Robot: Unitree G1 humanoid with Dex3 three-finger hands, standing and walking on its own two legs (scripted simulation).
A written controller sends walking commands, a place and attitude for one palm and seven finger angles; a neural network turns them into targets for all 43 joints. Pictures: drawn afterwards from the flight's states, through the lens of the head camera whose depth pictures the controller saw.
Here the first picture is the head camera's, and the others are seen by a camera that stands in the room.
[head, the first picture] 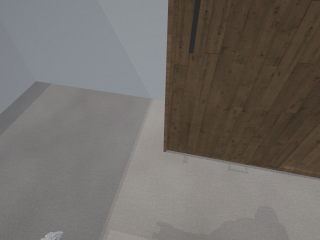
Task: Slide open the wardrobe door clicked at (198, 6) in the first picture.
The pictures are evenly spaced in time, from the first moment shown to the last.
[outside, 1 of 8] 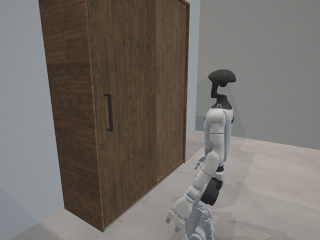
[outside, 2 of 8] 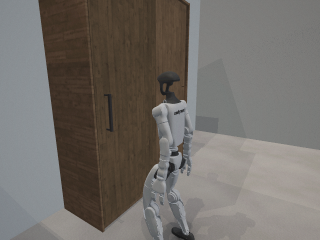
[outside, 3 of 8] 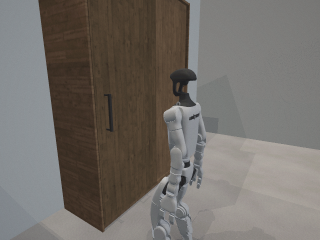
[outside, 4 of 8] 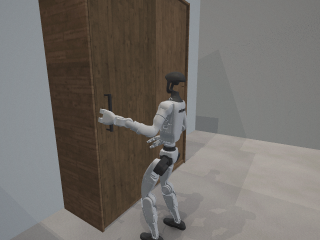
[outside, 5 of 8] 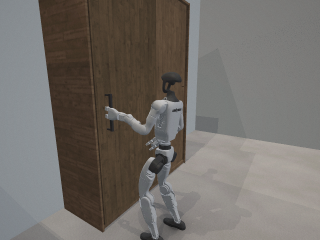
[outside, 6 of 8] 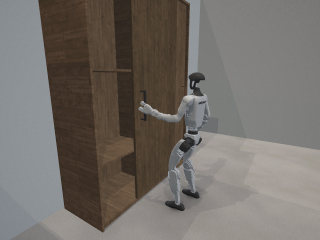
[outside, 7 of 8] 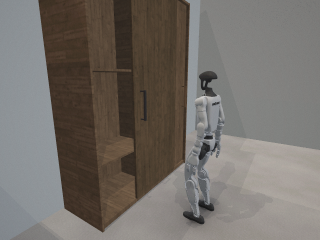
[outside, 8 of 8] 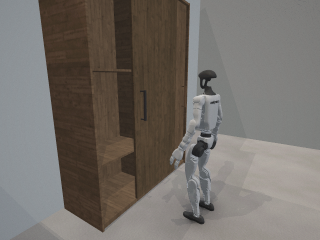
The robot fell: no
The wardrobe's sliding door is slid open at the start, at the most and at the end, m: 0.00 0.44 0.43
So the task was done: yes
